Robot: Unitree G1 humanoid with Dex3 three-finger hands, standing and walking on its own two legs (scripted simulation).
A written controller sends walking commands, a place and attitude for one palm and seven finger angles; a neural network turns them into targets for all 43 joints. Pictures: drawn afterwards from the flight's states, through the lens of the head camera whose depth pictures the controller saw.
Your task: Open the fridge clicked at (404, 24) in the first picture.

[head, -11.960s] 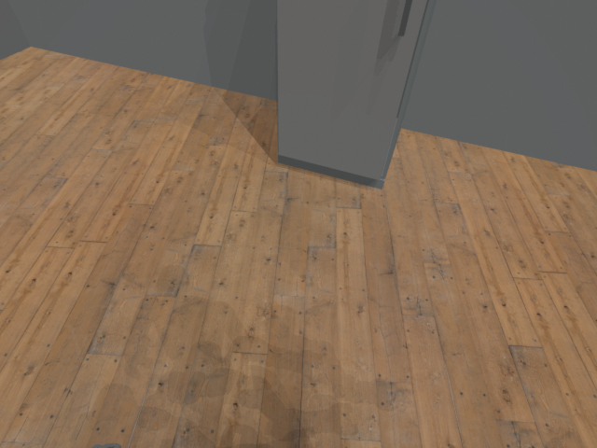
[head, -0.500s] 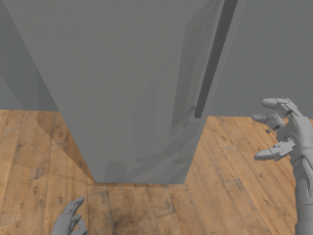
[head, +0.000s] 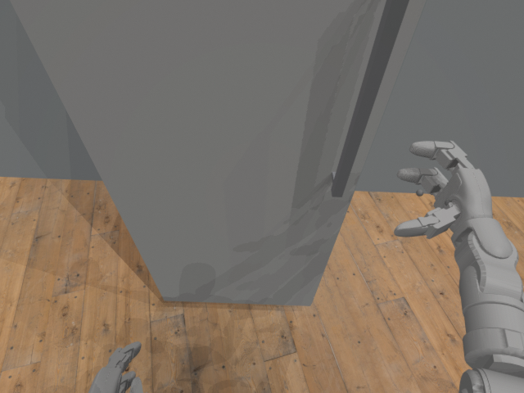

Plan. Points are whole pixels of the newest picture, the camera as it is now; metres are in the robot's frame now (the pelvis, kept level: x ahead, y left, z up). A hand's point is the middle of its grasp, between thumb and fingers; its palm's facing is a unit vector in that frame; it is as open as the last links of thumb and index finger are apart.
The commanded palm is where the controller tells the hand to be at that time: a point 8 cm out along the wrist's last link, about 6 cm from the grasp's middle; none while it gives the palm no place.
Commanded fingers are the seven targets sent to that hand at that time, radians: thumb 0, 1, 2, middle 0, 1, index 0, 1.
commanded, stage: move the hooked fingers beside the handle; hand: right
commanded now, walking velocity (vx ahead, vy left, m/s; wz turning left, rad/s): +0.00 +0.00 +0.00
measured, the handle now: (360, 102) +0.50 -0.11 +0.20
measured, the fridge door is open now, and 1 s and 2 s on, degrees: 0 0 0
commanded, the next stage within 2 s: feel for the door with the fingertips in 1.20 s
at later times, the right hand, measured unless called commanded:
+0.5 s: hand (391, 164) +0.45 -0.17 +0.12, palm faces -0.04 +1.00 +0.01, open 14.0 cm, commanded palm +0.42 -0.23 +0.12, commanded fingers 0.00 0.50 -0.30 0.30 1.20 0.30 1.20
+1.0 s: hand (395, 171) +0.44 -0.18 +0.12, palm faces -0.05 +1.00 +0.01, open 14.0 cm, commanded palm +0.43 -0.23 +0.12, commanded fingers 0.00 0.50 -0.30 0.30 1.20 0.30 1.20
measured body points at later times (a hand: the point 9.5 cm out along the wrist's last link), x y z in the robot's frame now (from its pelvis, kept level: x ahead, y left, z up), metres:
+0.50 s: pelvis +0.00 +0.00 -0.01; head +0.05 +0.00 +0.44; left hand +0.04 +0.27 -0.12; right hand +0.45 -0.22 +0.13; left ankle +0.02 +0.10 -0.73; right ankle -0.02 -0.09 -0.73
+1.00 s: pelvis +0.00 -0.01 -0.01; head +0.04 -0.01 +0.44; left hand +0.09 +0.26 -0.11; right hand +0.44 -0.23 +0.12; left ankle +0.02 +0.10 -0.73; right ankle -0.02 -0.09 -0.73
